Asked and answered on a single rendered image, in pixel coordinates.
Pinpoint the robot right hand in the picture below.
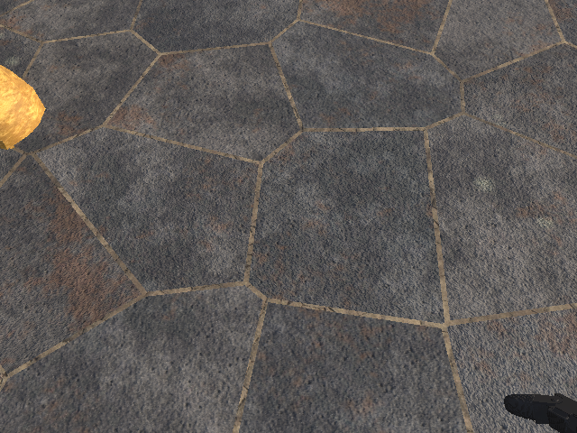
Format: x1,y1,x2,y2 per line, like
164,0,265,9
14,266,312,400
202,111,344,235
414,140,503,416
504,393,577,433

